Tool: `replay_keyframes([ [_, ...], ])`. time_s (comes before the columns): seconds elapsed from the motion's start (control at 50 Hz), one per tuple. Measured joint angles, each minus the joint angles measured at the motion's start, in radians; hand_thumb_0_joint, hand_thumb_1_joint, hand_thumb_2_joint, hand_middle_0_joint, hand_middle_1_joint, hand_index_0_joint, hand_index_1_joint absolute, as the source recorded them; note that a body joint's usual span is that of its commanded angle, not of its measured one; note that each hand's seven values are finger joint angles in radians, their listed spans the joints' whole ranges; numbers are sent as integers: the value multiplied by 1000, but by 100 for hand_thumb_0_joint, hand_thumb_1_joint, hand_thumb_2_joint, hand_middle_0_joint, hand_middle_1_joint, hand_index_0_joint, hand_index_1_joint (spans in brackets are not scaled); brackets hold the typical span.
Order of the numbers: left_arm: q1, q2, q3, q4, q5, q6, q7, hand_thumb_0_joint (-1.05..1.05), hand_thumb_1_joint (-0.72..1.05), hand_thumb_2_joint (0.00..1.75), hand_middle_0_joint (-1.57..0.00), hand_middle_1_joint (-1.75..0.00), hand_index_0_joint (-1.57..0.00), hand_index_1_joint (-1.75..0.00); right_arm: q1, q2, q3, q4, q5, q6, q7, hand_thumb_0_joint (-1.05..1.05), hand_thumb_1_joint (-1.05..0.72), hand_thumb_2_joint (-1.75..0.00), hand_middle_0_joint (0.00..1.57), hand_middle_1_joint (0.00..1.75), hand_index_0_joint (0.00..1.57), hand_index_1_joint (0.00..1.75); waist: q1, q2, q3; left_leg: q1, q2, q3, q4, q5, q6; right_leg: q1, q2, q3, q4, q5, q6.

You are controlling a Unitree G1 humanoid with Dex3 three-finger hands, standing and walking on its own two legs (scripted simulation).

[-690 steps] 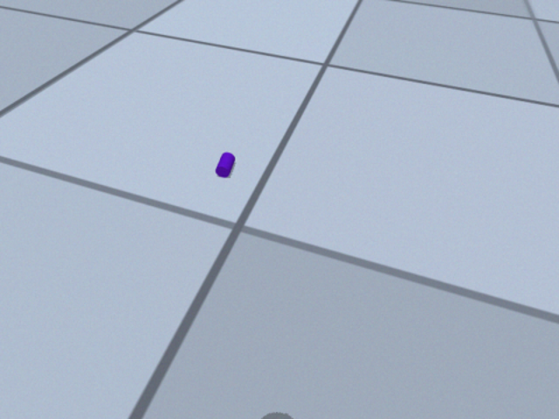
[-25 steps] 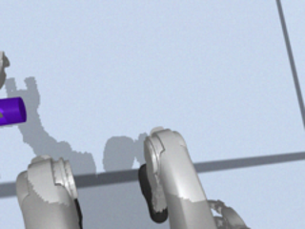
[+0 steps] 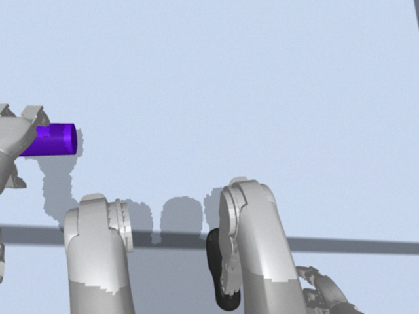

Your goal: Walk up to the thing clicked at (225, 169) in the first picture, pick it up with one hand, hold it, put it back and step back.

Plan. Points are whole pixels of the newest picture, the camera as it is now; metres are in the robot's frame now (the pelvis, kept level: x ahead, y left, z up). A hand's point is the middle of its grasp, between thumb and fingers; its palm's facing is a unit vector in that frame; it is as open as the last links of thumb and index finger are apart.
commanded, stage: rest palm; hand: left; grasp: from above
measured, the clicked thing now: (46, 139) +0.47 +0.29 -0.29
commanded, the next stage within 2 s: close in 1.40 s
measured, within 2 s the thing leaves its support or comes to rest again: neither
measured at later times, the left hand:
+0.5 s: hand (44, 140) +0.46 +0.28 -0.25, palm faces -0.49 -0.07 -0.87, open 13.7 cm
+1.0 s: hand (46, 148) +0.44 +0.28 -0.27, palm faces -0.47 -0.07 -0.88, open 13.8 cm
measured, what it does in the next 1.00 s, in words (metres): stands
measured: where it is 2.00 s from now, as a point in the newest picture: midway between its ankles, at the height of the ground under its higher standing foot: (172, 295)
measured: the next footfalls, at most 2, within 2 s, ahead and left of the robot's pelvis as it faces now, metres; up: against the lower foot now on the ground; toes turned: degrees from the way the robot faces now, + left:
none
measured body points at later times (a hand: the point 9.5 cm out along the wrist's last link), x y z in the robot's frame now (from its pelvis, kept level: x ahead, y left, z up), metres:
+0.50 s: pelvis +0.01 +0.00 -0.03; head +0.27 +0.09 +0.33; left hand +0.48 +0.28 -0.20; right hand +0.03 -0.26 -0.12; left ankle +0.08 +0.13 -0.29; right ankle +0.10 -0.14 -0.29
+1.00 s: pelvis +0.01 +0.01 -0.03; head +0.27 +0.11 +0.32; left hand +0.47 +0.28 -0.21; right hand +0.07 -0.28 -0.10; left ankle +0.08 +0.13 -0.29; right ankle +0.10 -0.14 -0.29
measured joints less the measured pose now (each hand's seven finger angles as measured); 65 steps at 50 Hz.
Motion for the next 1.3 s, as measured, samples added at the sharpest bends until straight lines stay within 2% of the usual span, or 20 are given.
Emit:
replay_keyframes([
  [0.1, -51, 9, 23, 117, 121, 5, 122, 0, -44, 91, -6, -109, -13, -103, -36, 5, 13, -3, -21, -19, -1, 0, -90, -89, 20, 30, 20, 30, -47, -26, -8, -25, -2, -1, 23, 11, 8, -18, 4, 0, 16, 10, -11],
  [0.16, -84, 14, 32, 182, 163, 44, 191, 0, -43, 91, -6, -108, -12, -102, -39, 13, 23, 4, -35, -32, 1, -1, -90, -89, 20, 30, 20, 30, -74, -35, -13, -45, -4, 1, 34, 19, 11, -36, 5, 2, 26, 16, -16],
  [0.2, -112, 20, 25, 240, 174, 82, 227, 0, -43, 91, -6, -107, -12, -101, -37, 20, 32, 13, -49, -43, 7, -1, -90, -89, 20, 30, 20, 30, -93, -37, -13, -60, -5, 2, 40, 24, 13, -49, 6, 4, 32, 19, -16],
  [0.28, -148, 37, 29, 313, 166, 150, 260, 0, -42, 91, -5, -106, -11, -100, -24, 29, 54, 27, -67, -74, 23, 0, -90, -89, 20, 30, 20, 30, -126, -32, 1, -86, -5, -1, 55, 28, 17, -72, 10, 3, 43, 24, -12],
  [0.38, -162, 67, 57, 326, 113, 198, 242, 0, -41, 90, -5, -105, -11, -99, 13, 30, 86, 29, -83, -112, 48, 0, -89, -89, 20, 30, 20, 30, -152, -20, 41, -100, 0, -10, 78, 16, 17, -88, 19, 0, 58, 22, -1],
  [0.48, -136, 96, 97, 279, 58, 195, 195, 0, -41, 89, -5, -106, -11, -99, 51, 27, 112, 22, -88, -134, 63, 0, -89, -89, 20, 30, 20, 30, -160, -9, 76, -96, 7, -27, 100, -15, 11, -89, 29, -10, 69, 7, 10],
  [0.56, -101, 114, 129, 247, 40, 173, 168, 0, -41, 88, -5, -106, -11, -100, 63, 26, 125, 12, -92, -135, 71, 0, -89, -89, 20, 30, 20, 30, -160, -7, 92, -81, 12, -39, 107, -41, 3, -79, 32, -18, 71, -9, 18],
  [0.62, -74, 128, 157, 227, 35, 151, 152, 0, -41, 89, -5, -106, -11, -100, 63, 23, 127, 1, -95, -130, 73, 0, -89, -89, 21, 30, 20, 30, -155, -10, 101, -69, 11, -49, 109, -54, -5, -69, 31, -26, 72, -18, 21],
  [0.74, -55, 158, 158, 222, 49, 92, 152, 0, -42, 90, -6, -104, -11, -99, 37, 2, 126, -8, -109, -124, 82, 0, -90, -89, 20, 30, 20, 30, -140, -38, 119, -49, 8, -64, 116, -61, -15, -51, 30, -37, 76, -21, 22],
  [0.9, -78, 162, 95, 249, 95, 44, 214, 0, -43, 92, -7, -101, -11, -97, -11, -23, 126, 2, -132, -129, 88, 0, -90, -89, 20, 30, 20, 30, -132, -67, 116, -47, 5, -76, 134, -54, -15, -41, 34, -46, 83, -13, 16],
  [1.02, -89, 139, 67, 292, 127, 83, 290, 0, -43, 92, -7, -100, -10, -97, -38, -19, 135, 10, -142, -155, 97, 0, -90, -89, 20, 30, 20, 30, -144, -67, 104, -51, 9, -76, 142, -56, -4, -41, 40, -47, 82, -10, 10],
  [1.1, -103, 122, 59, 318, 120, 129, 327, 0, -44, 92, -7, -100, -10, -97, -45, -12, 146, 14, -143, -172, 109, 0, -90, -89, 20, 30, 20, 30, -150, -62, 98, -63, 12, -72, 141, -51, 5, -48, 42, -45, 77, -5, 10],
  [1.16, -120, 123, 58, 342, 106, 161, 329, 0, -44, 92, -6, -101, -10, -98, -45, -8, 155, 9, -139, -188, 120, 0, -90, -89, 20, 30, 20, 30, -158, -60, 104, -70, 12, -69, 142, -47, 11, -53, 43, -44, 77, -1, 9],
  [1.3, -138, 171, 129, 359, 62, 191, 282, 0, -44, 91, -6, -103, -10, -99, -25, -12, 171, -18, -134, -219, 135, 0, -90, -90, 20, 30, 20, 30, -177, -61, 140, -76, 10, -71, 153, -43, 15, -54, 43, -45, 83, 0, 12],
])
